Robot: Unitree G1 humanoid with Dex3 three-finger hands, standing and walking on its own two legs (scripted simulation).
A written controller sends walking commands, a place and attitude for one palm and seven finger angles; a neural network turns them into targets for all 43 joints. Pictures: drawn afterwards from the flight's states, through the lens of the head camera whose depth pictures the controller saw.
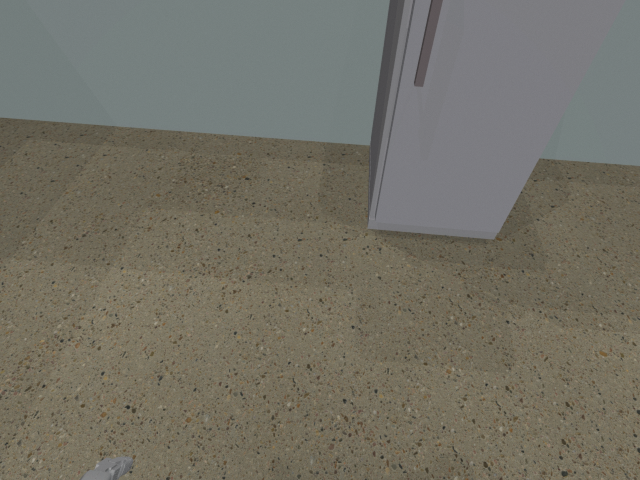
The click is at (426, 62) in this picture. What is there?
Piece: fridge door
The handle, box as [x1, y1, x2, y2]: [414, 0, 442, 86]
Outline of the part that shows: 442,0 431,0 414,80 414,85 422,86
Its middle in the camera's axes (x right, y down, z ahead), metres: +0.28 -0.59 +0.95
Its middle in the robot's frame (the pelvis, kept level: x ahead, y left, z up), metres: +1.14 -0.22 +0.16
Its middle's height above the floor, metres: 0.93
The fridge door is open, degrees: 0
